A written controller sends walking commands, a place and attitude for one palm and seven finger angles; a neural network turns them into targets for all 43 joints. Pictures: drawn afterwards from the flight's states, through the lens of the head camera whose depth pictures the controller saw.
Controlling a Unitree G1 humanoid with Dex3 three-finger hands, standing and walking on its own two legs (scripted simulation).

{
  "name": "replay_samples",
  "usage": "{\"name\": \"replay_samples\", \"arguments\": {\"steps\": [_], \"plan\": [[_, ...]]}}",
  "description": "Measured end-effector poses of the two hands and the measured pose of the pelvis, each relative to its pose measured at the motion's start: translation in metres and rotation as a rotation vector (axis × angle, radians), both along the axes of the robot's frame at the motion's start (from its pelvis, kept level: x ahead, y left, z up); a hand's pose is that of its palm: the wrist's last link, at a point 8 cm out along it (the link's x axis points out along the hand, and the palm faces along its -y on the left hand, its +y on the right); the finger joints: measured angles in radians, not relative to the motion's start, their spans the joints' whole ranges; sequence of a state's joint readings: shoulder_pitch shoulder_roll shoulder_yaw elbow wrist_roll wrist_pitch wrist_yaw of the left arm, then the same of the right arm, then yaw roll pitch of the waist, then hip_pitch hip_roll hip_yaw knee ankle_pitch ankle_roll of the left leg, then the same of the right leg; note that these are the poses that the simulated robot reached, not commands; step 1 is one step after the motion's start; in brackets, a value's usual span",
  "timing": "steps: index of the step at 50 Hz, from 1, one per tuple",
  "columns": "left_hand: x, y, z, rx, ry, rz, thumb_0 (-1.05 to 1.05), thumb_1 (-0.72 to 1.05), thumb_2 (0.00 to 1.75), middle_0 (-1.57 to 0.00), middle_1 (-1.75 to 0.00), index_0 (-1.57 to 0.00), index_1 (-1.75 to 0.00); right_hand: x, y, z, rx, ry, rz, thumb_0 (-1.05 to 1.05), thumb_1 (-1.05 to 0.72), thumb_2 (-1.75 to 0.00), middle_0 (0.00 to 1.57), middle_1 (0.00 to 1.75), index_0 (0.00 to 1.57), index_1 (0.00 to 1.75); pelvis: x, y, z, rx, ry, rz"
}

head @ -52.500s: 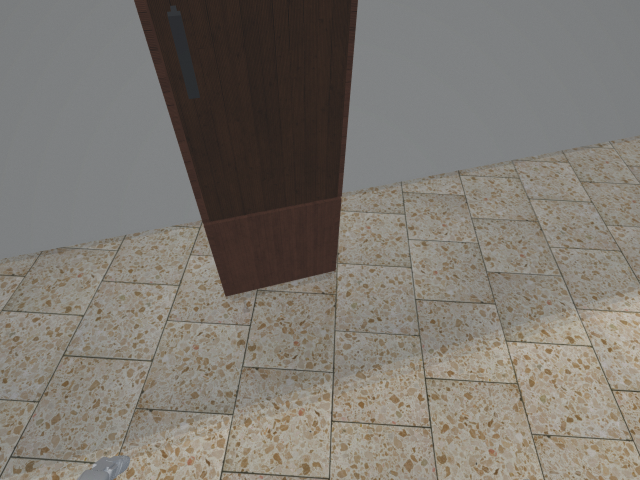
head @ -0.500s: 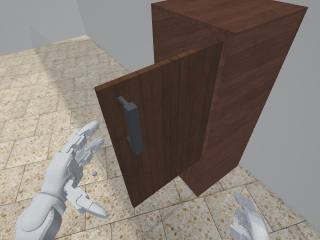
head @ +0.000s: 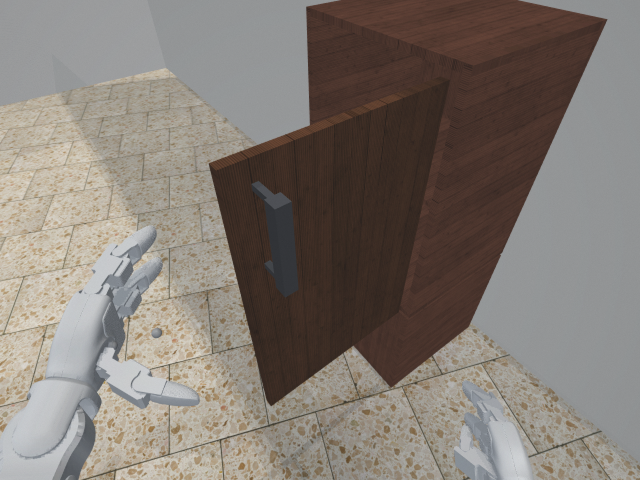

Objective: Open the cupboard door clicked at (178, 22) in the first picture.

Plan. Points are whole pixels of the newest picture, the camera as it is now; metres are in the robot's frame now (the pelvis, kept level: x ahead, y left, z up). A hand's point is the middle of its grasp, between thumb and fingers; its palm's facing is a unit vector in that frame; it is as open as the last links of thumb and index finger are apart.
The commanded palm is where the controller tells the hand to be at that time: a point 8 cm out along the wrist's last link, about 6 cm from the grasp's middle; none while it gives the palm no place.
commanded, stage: draw the hand back to the body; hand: left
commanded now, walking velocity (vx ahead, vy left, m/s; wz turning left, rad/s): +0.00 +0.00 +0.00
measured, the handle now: (274, 240) +0.36 +0.10 +0.14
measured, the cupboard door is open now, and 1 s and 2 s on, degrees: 92 92 92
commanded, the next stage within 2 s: step back with the hand held close in 1.00 s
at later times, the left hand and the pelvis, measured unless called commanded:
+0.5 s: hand (114, 311) +0.23 +0.24 +0.15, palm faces +0.38 -0.83 -0.40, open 10.6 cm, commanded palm +0.18 +0.29 +0.17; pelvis +0.03 +0.00 +0.01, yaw -2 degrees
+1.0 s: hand (106, 306) +0.23 +0.26 +0.15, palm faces +0.43 -0.81 -0.41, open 7.5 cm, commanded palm +0.18 +0.29 +0.17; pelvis +0.04 +0.00 +0.01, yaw -1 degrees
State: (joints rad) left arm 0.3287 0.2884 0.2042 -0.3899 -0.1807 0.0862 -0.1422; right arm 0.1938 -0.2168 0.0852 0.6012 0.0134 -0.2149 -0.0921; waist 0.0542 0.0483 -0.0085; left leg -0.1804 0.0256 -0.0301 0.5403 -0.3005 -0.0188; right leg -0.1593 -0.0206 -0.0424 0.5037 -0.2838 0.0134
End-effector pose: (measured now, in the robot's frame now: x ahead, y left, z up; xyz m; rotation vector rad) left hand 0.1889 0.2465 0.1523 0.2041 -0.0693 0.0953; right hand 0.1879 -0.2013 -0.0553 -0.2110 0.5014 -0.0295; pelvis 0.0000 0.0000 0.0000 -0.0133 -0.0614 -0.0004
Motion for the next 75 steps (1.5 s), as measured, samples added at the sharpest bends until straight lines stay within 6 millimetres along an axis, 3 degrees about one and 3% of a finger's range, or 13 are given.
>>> {"name": "replay_samples", "arguments": {"steps": [7, 14, 24, 38, 58, 67, 75], "plan": [[-0.016, 0.009, -0.002, 0.097, -0.035, 0.187, -0.01, -0.22, 0.42, -0.17, -0.3, -0.16, -0.3, -0.01, 0.0, -0.01, -0.025, 0.093, 0.0, 0.01, -0.9, -0.9, 0.2, 0.3, 0.2, 0.3, 0.0, 0.002, 0.004, -0.001, -0.003, -0.006], [-0.013, 0.024, 0.008, 0.182, -0.062, 0.258, 0.0, 0.01, 0.52, -0.18, -0.3, -0.17, -0.3, -0.013, -0.001, -0.022, -0.027, 0.172, -0.019, 0.01, -0.9, -0.9, 0.2, 0.3, 0.2, 0.3, 0.009, 0.005, 0.007, 0.003, -0.008, -0.011], [0.0, 0.034, 0.018, 0.238, -0.072, 0.279, 0.0, 0.35, 0.67, -0.19, -0.3, -0.18, -0.3, 0.007, -0.007, -0.02, -0.013, 0.176, -0.051, 0.01, -0.9, -0.9, 0.2, 0.3, 0.2, 0.3, 0.026, 0.005, 0.009, 0.006, -0.003, -0.027], [0.001, 0.051, 0.021, 0.252, -0.056, 0.37, 0.01, 0.79, 0.85, -0.21, -0.3, -0.2, -0.3, 0.032, -0.015, -0.015, -0.031, 0.178, -0.043, 0.01, -0.9, -0.9, 0.2, 0.3, 0.2, 0.3, 0.038, 0.0, 0.009, 0.003, 0.008, -0.022], [-0.001, 0.047, 0.023, 0.25, -0.058, 0.35, 0.02, 0.89, 0.9, -0.21, -0.3, -0.21, -0.3, 0.015, -0.016, -0.019, -0.016, 0.208, -0.061, 0.01, -0.9, -0.9, 0.2, 0.3, 0.2, 0.3, 0.03, -0.002, 0.01, 0.0, 0.003, -0.024], [-0.004, 0.052, 0.023, 0.343, -0.025, 0.249, 0.02, 0.89, 0.9, -0.21, -0.3, -0.2, -0.3, -0.006, -0.026, -0.017, -0.039, 0.244, -0.143, 0.01, -0.9, -0.9, 0.2, 0.3, 0.2, 0.3, 0.009, 0.009, 0.009, -0.004, 0.074, -0.034], [-0.028, 0.06, 0.022, 0.384, -0.033, 0.184, 0.02, 0.89, 0.9, -0.22, -0.3, -0.21, -0.3, -0.039, -0.023, -0.012, -0.056, 0.246, -0.201, 0.01, -0.9, -0.9, 0.2, 0.3, 0.2, 0.3, -0.019, 0.021, 0.005, 0.005, 0.078, -0.049]]}}
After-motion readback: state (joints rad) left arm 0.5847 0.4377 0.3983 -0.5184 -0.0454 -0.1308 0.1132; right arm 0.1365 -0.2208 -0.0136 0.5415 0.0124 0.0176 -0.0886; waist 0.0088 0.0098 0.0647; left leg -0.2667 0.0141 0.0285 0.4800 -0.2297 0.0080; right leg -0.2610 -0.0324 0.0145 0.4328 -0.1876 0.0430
